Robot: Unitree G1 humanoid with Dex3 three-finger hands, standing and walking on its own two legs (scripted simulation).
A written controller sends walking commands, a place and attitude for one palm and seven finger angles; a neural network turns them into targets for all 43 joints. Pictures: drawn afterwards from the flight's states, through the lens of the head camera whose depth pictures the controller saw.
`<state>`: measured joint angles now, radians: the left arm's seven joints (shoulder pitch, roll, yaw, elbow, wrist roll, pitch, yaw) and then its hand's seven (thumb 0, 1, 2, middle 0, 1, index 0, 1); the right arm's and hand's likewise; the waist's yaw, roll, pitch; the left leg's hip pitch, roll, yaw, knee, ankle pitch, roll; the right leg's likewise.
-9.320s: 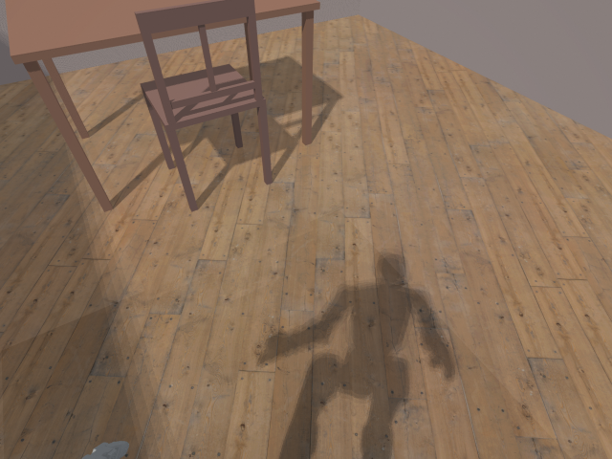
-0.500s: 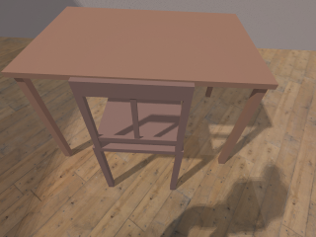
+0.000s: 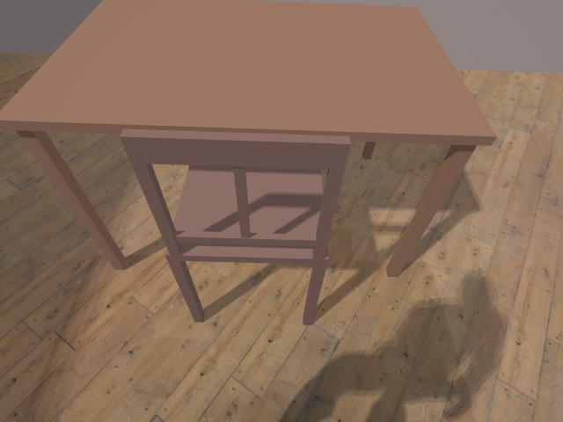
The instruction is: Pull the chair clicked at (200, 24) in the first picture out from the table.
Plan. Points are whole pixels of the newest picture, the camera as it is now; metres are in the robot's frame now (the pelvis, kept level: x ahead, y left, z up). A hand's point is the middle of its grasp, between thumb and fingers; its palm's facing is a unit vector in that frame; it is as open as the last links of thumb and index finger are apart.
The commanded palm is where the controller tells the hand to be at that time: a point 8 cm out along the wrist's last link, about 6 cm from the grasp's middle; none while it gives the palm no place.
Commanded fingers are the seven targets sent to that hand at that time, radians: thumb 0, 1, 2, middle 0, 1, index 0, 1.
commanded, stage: look again from close up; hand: left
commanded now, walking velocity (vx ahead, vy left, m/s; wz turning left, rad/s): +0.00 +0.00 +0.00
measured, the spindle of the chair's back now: (242, 203) +0.55 +0.12 -0.10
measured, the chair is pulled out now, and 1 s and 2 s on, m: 0.00 0.00 0.00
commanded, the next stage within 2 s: shuffle to correct the standing spot in 0.08 s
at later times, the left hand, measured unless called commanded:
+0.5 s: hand out of the picture +0.01 +0.15 -0.17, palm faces +0.02 -0.98 -0.17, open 7.3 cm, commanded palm none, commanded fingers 0.00 0.90 0.90 -0.20 -0.30 -0.20 -0.30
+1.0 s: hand out of the picture +0.14 +0.12 -0.18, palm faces +0.06 -0.96 -0.25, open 7.3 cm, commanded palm none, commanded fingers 0.00 0.90 0.90 -0.20 -0.30 -0.20 -0.30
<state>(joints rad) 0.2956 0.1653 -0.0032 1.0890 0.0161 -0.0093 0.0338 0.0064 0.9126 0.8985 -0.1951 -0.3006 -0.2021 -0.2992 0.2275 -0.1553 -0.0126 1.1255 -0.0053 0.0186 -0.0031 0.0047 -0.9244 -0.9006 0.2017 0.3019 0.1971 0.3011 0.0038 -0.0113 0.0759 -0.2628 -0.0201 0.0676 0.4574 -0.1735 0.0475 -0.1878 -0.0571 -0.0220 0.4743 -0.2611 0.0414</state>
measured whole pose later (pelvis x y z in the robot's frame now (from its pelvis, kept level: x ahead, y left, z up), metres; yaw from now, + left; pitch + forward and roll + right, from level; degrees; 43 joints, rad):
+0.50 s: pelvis +0.04 -0.02 +0.00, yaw -1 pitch +0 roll +1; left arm 0.35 0.15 0.01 1.11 0.02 -0.02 0.01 0.01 0.91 0.90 -0.19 -0.30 -0.20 -0.30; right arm 0.28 -0.13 -0.03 1.15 -0.01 0.00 -0.01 0.00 -0.91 -0.90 0.20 0.30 0.20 0.30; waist 0.00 -0.01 0.02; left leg -0.24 -0.01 0.07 0.48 -0.24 0.02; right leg -0.18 -0.05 -0.02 0.50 -0.33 0.02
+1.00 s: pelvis +0.12 -0.08 -0.02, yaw +0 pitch +0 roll +0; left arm 0.28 0.18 0.05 1.04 0.02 -0.04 0.01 0.02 0.94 0.90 -0.20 -0.30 -0.20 -0.30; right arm 0.31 -0.16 -0.04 1.15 -0.02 0.02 -0.02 0.00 -0.91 -0.90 0.20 0.30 0.20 0.30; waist 0.01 0.04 0.05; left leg -0.25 0.08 0.03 0.81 -0.53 -0.01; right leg -0.35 -0.04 -0.07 0.70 -0.35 -0.01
